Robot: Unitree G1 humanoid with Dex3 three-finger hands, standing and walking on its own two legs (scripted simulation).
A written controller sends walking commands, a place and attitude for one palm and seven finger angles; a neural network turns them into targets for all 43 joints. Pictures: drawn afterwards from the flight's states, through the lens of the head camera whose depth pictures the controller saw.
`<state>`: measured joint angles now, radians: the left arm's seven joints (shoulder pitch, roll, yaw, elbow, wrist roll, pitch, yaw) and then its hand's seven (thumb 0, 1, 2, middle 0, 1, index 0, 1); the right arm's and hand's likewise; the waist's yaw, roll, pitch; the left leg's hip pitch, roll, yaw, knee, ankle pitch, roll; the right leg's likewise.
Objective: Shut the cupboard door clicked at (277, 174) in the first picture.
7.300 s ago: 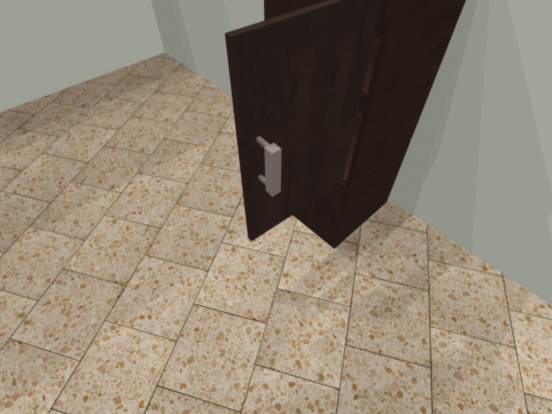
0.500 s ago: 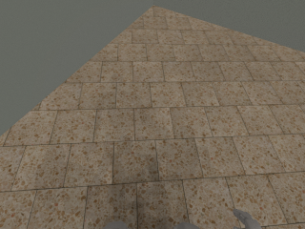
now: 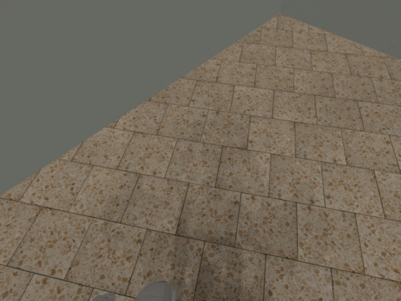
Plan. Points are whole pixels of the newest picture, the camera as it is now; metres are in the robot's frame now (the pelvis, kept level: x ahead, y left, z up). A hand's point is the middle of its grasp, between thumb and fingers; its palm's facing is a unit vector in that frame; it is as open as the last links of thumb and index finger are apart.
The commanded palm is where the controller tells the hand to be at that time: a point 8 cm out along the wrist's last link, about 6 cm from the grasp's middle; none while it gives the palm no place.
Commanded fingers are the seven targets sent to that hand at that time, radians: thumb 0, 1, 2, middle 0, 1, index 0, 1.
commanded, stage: walk to a spot facing it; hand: left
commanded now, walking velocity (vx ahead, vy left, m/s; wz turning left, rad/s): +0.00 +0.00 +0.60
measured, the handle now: out of the picture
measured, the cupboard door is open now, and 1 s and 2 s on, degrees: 86 86 86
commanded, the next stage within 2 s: none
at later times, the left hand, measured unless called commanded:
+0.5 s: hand out of the picture +0.07 +0.23 -0.16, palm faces +0.26 -0.93 -0.28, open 7.4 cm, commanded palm none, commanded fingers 0.00 0.90 0.90 -0.20 -0.30 -0.20 -0.30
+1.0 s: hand out of the picture -0.08 +0.19 -0.20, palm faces +0.58 -0.78 -0.22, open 7.4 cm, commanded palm none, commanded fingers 0.00 0.90 0.90 -0.20 -0.30 -0.20 -0.30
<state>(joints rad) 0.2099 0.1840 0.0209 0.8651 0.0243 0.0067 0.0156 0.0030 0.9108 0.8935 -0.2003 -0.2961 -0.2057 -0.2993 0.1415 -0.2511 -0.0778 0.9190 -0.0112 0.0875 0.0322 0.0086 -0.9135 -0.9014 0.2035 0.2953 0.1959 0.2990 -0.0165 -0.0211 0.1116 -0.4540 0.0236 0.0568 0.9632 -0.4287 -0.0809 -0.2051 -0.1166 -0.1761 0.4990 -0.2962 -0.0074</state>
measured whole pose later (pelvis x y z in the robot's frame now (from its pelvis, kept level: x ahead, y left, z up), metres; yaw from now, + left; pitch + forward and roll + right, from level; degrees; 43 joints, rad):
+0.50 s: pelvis +0.01 -0.01 -0.01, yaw +16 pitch +1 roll +0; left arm 0.12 0.26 0.05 0.85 0.01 0.04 0.00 0.00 0.91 0.89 -0.19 -0.30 -0.20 -0.30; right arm 0.18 -0.23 -0.06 0.90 -0.02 0.05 0.01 0.01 -0.91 -0.90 0.21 0.30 0.20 0.30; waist -0.02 0.00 0.10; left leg -0.32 -0.02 -0.10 0.56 -0.25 -0.02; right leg -0.34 -0.04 -0.01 0.68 -0.36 0.07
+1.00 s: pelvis +0.01 +0.00 -0.02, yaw +35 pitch +1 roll +0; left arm 0.24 0.27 0.06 0.92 0.02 0.06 0.01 0.01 0.91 0.89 -0.20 -0.30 -0.20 -0.30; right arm 0.10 -0.23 -0.05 0.88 -0.02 0.03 0.02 0.01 -0.91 -0.90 0.20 0.30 0.20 0.30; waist 0.02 -0.08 0.10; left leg -0.33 -0.01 0.07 0.64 -0.33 0.05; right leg -0.37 -0.14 -0.12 0.96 -0.53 0.07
